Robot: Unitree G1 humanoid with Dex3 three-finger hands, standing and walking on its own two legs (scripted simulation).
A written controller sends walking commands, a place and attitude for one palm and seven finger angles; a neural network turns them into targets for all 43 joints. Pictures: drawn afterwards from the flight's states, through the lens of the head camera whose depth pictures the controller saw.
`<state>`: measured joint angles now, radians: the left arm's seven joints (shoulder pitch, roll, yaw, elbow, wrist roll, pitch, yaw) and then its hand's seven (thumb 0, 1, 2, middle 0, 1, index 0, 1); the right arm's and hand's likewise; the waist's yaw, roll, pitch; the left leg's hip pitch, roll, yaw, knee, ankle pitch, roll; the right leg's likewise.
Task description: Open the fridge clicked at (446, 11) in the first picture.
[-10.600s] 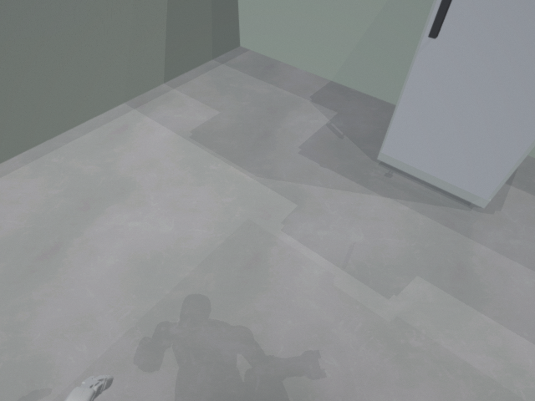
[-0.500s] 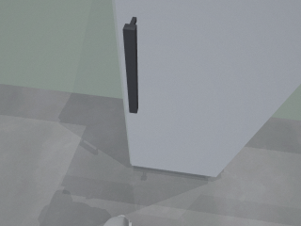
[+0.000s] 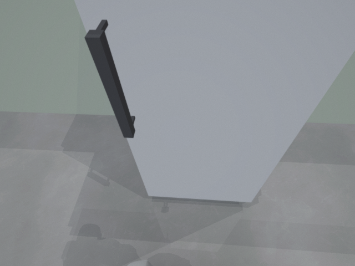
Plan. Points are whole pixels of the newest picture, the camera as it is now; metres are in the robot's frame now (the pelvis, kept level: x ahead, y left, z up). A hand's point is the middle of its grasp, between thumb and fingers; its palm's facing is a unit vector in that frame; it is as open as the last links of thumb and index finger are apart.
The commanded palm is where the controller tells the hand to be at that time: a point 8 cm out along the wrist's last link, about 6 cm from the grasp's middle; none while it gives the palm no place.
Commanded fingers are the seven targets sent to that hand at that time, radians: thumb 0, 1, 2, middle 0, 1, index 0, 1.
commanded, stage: come to a stop and stand still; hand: left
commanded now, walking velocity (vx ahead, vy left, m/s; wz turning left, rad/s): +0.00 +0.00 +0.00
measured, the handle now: (118, 88) +0.48 +0.18 +0.13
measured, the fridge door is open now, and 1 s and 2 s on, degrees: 0 0 0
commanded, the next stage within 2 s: look again from close up in 1.70 s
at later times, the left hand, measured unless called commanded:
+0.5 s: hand out of the picture -0.06 +0.11 -0.17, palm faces +0.13 -0.98 -0.13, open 7.3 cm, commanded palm none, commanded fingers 0.00 0.90 0.90 -0.20 -0.30 -0.20 -0.30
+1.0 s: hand out of the picture -0.08 +0.11 -0.16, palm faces +0.11 -0.99 -0.12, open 7.4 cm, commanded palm none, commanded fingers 0.00 0.90 0.90 -0.20 -0.30 -0.20 -0.30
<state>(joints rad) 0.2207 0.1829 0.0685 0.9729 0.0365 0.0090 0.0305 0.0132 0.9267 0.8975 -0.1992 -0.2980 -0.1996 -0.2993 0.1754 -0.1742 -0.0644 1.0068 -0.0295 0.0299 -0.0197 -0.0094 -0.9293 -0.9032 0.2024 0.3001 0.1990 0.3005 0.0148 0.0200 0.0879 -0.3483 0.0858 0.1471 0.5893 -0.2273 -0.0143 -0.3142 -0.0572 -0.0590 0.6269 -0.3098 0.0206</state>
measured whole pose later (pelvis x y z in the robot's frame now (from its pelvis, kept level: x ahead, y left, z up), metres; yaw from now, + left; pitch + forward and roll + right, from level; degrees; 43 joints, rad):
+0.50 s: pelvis -0.04 -0.04 +0.02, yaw +3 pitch -1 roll +0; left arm 0.31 0.14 0.02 1.12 0.01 0.01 0.02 0.01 0.92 0.90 -0.20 -0.30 -0.20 -0.30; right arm 0.32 -0.10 0.00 1.12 -0.03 0.02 -0.03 0.00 -0.92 -0.90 0.20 0.30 0.20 0.30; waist 0.03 -0.03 0.01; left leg -0.12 0.04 0.07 0.43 -0.29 -0.01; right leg -0.23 0.03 -0.15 0.38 -0.14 -0.07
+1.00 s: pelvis -0.04 -0.03 +0.02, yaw +2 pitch +0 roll +0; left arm 0.34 0.09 0.01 1.14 0.02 -0.01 0.03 0.01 0.91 0.90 -0.20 -0.30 -0.20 -0.30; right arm 0.41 -0.06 0.02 1.14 -0.02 0.00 -0.04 0.00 -0.91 -0.90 0.20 0.30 0.20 0.30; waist 0.02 -0.02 0.02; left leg -0.14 0.00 0.09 0.41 -0.27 0.02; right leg -0.26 0.00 -0.12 0.40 -0.13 -0.05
